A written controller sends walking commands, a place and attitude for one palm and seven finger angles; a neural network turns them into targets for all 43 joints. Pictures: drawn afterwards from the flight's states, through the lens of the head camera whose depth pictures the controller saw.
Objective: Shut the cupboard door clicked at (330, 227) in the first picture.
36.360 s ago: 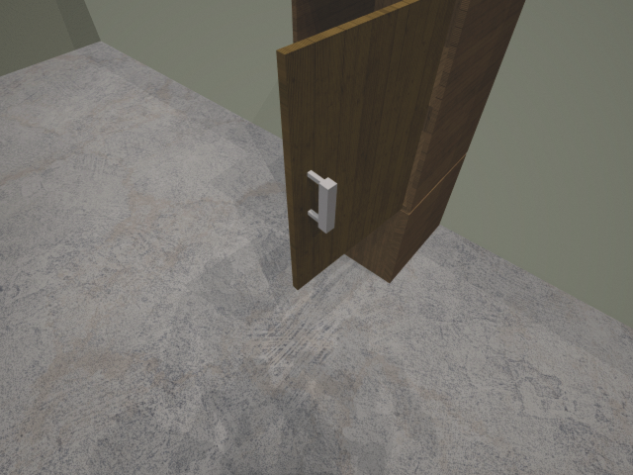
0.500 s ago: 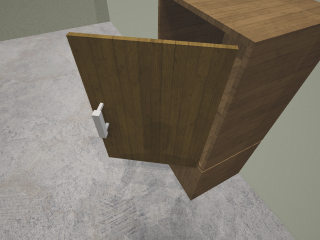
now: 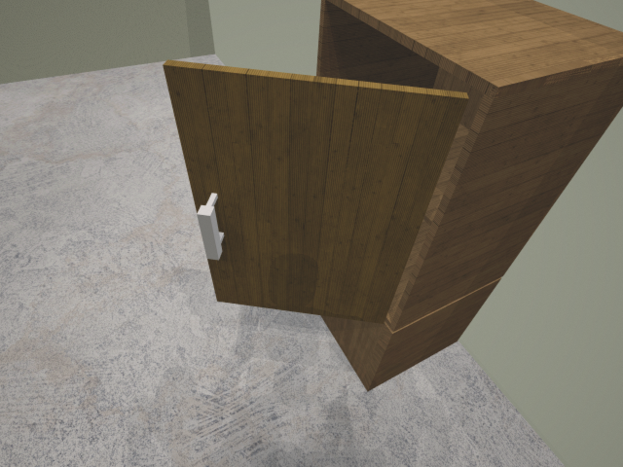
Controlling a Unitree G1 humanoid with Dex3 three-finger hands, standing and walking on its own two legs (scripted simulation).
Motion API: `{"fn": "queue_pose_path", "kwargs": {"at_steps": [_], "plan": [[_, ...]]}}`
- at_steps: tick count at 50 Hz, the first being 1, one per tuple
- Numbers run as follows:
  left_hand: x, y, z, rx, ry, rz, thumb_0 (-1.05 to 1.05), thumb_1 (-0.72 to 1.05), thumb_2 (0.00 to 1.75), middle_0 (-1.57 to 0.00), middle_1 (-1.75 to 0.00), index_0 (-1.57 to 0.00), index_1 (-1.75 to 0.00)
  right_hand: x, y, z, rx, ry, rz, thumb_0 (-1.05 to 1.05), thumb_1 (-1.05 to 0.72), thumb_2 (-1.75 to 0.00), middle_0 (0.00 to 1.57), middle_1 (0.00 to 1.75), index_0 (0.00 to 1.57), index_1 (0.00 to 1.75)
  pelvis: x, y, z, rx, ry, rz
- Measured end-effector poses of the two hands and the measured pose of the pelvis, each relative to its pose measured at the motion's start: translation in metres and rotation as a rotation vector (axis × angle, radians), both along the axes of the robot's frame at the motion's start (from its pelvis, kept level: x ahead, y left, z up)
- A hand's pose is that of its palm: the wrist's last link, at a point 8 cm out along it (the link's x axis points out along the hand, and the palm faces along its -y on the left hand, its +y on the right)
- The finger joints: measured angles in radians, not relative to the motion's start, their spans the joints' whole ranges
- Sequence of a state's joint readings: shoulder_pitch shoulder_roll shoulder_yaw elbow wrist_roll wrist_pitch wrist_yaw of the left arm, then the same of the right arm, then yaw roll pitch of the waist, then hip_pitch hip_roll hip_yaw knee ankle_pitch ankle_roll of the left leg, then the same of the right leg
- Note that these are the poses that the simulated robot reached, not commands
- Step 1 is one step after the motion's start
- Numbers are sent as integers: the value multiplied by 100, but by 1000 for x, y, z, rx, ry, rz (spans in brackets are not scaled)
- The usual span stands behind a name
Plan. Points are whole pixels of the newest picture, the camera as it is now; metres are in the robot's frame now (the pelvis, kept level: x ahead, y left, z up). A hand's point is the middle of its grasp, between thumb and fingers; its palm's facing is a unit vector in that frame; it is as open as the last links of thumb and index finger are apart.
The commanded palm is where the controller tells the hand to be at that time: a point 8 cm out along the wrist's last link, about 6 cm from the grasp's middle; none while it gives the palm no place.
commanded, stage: shuffle to correct the standing spot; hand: left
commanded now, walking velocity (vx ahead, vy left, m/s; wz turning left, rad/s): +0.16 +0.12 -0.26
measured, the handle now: (213, 226) +0.53 +0.21 -0.04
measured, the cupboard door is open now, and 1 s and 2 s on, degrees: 55 55 55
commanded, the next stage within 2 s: come to a stop and stand still in 0.36 s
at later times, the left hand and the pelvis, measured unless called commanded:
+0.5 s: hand out of the picture +0.06 +0.22 -0.17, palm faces -0.05 -0.99 -0.16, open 7.4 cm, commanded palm none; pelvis +0.03 +0.05 +0.00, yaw -5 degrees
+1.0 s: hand out of the picture +0.13 +0.20 -0.18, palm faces -0.04 -0.98 -0.21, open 7.2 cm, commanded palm none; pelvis +0.05 +0.03 -0.01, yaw -5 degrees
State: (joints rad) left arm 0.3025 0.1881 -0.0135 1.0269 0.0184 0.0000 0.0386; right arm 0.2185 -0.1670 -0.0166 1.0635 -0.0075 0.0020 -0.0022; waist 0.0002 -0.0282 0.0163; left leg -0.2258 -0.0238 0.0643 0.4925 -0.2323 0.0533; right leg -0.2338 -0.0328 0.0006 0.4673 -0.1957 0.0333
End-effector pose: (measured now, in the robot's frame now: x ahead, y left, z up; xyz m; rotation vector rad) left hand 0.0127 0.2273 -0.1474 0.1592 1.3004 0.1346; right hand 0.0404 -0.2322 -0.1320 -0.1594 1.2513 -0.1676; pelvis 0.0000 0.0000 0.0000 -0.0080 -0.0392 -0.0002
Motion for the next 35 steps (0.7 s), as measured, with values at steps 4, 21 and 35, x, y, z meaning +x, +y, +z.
{"fn": "queue_pose_path", "kwargs": {"at_steps": [4, 21, 35], "plan": [[-14, 5, 0, -1, 37, 4, 0, 91, 89, -20, -30, -20, -30, -20, 6, -3, 7, 53, -12, 1, -91, -90, 20, 30, 20, 30, -3, 5, 0, -1, 4, -4], [-5, 42, -4, -21, 149, -23, 1, 91, 89, -20, -30, -19, -30, -71, 51, -4, 2, 170, -138, 1, -91, -90, 20, 30, 20, 29, 23, 46, -2, -13, 4, -80], [159, 30, 10, -31, -152, -89, 1, 92, 90, -19, -30, -19, -30, -73, 103, -4, 80, 281, -196, 1, -90, -90, 20, 30, 20, 30, 58, 50, 3, -15, 4, -56]]}}
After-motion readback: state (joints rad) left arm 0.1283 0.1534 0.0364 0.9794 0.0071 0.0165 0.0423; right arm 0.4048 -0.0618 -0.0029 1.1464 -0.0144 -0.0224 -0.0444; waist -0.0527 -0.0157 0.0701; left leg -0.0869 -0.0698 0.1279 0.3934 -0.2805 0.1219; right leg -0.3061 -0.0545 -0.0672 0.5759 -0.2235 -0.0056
